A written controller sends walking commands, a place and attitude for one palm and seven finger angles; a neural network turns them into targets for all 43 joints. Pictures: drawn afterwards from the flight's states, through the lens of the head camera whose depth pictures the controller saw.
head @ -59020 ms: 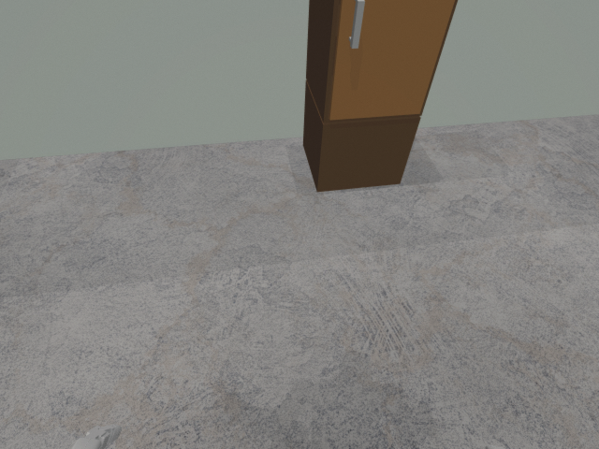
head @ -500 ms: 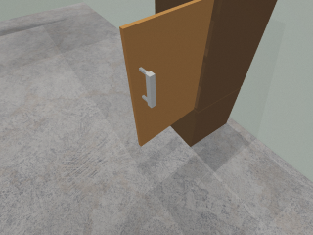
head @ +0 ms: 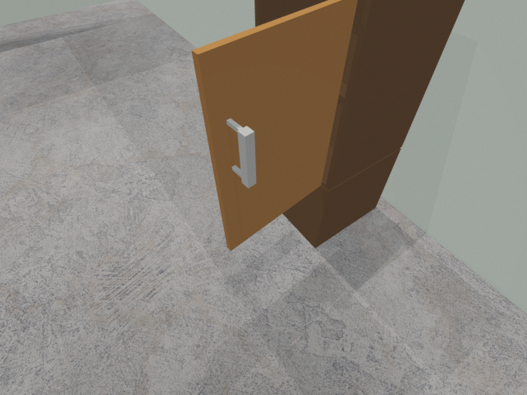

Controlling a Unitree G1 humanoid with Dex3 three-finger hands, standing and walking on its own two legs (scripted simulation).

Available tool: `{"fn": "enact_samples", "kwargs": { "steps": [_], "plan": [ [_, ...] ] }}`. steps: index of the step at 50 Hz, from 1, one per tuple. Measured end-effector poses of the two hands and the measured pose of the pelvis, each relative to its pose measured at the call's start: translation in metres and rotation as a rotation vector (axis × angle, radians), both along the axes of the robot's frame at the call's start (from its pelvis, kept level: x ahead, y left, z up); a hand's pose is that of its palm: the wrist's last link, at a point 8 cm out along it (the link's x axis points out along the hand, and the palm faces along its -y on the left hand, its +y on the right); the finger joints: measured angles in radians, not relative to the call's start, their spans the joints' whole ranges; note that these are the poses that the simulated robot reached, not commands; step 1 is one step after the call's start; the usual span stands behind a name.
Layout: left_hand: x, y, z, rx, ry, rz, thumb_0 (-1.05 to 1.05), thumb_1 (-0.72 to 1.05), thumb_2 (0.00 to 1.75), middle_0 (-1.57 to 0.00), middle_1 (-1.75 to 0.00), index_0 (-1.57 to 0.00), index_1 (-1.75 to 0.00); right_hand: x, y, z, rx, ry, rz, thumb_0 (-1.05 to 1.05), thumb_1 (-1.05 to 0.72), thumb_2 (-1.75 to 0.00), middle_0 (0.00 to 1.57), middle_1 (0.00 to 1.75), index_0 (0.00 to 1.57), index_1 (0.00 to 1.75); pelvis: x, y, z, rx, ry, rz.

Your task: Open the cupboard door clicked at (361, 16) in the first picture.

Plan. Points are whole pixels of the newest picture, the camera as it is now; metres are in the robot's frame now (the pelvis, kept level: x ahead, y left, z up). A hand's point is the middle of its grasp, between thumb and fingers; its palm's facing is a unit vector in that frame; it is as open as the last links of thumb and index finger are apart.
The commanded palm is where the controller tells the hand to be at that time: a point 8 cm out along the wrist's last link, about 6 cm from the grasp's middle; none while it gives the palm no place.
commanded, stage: look to check the result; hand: left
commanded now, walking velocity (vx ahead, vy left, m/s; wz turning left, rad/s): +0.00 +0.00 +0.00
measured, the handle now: (240, 153) +0.55 +0.08 +0.03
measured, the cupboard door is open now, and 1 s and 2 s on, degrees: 96 96 96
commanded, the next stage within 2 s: stand and wait in 0.50 s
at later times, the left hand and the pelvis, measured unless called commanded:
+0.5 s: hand out of the picture +0.09 +0.22 -0.16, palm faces +0.00 -0.95 -0.31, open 7.4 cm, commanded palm none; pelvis +0.03 -0.01 +0.00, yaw +0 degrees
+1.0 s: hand out of the picture +0.11 +0.22 -0.16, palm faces -0.02 -0.95 -0.31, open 7.4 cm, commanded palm none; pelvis +0.03 -0.01 +0.00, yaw -1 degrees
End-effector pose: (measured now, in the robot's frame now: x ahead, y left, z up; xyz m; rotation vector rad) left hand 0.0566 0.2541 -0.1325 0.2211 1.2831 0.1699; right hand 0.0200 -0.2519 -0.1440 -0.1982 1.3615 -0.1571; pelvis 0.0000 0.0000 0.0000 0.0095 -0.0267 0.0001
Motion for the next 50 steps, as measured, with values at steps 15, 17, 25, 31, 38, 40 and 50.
{"fn": "enact_samples", "kwargs": {
  "steps": [15, 17, 25, 31, 38, 40, 50],
  "plan": [
    [0.011, 0.011, 0.009, 0.052, 0.018, 0.010, 0.01, 0.90, 0.90, -0.21, -0.30, -0.21, -0.30, 0.041, -0.012, 0.001, -0.006, -0.033, 0.029, 0.01, -0.91, -0.90, 0.20, 0.30, 0.20, 0.29, 0.017, -0.007, 0.002, -0.005, 0.007, 0.002],
    [0.015, 0.012, 0.010, 0.056, 0.015, 0.008, 0.01, 0.90, 0.90, -0.21, -0.30, -0.20, -0.30, 0.046, -0.014, 0.002, -0.009, -0.038, 0.032, 0.01, -0.91, -0.90, 0.20, 0.30, 0.20, 0.29, 0.019, -0.008, 0.002, -0.005, 0.008, 0.002],
    [0.031, 0.011, 0.012, 0.059, -0.004, -0.005, 0.01, 0.90, 0.90, -0.21, -0.30, -0.20, -0.30, 0.059, -0.022, 0.005, -0.024, -0.053, 0.036, 0.01, -0.91, -0.90, 0.20, 0.30, 0.20, 0.29, 0.027, -0.009, 0.003, -0.006, 0.011, -0.001],
    [0.043, 0.009, 0.013, 0.056, -0.026, -0.016, 0.01, 0.90, 0.90, -0.21, -0.30, -0.21, -0.30, 0.065, -0.026, 0.007, -0.036, -0.063, 0.033, 0.01, -0.91, -0.90, 0.20, 0.30, 0.20, 0.30, 0.031, -0.010, 0.003, -0.006, 0.010, -0.003],
    [0.052, 0.008, 0.013, 0.053, -0.040, -0.028, 0.01, 0.90, 0.90, -0.21, -0.30, -0.21, -0.30, 0.065, -0.028, 0.009, -0.042, -0.065, 0.028, 0.01, -0.91, -0.90, 0.20, 0.30, 0.20, 0.30, 0.034, -0.010, 0.004, -0.007, 0.009, -0.007],
    [0.053, 0.009, 0.013, 0.052, -0.042, -0.029, 0.01, 0.90, 0.90, -0.21, -0.30, -0.21, -0.30, 0.064, -0.028, 0.010, -0.043, -0.064, 0.026, 0.01, -0.91, -0.90, 0.20, 0.30, 0.20, 0.30, 0.034, -0.010, 0.004, -0.008, 0.009, -0.008],
    [0.049, 0.011, 0.013, 0.052, -0.030, -0.033, 0.01, 0.90, 0.90, -0.21, -0.30, -0.21, -0.30, 0.055, -0.023, 0.008, -0.035, -0.048, 0.017, 0.01, -0.91, -0.90, 0.20, 0.30, 0.20, 0.30, 0.034, -0.008, 0.004, -0.008, 0.007, -0.014]
  ]
}}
